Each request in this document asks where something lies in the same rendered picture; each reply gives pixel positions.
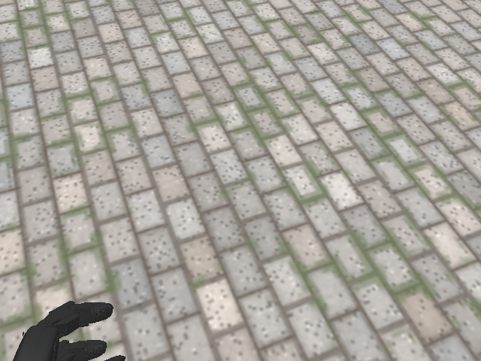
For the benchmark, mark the robot left hand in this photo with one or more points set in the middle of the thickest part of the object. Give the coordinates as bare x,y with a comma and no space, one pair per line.
41,342

